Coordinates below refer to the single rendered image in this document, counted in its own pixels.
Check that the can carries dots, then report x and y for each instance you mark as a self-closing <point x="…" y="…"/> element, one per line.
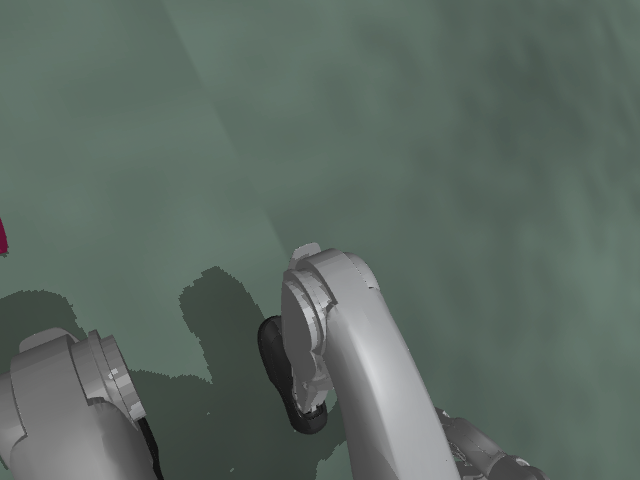
<point x="3" y="240"/>

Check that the right robot hand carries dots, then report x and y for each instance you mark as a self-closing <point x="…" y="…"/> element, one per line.
<point x="470" y="444"/>

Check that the left robot foot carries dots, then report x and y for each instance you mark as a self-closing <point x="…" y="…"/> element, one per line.
<point x="152" y="446"/>

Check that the right robot foot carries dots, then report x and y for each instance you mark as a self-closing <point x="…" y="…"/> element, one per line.
<point x="278" y="368"/>

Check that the right robot arm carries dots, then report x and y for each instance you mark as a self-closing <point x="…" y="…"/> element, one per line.
<point x="512" y="467"/>

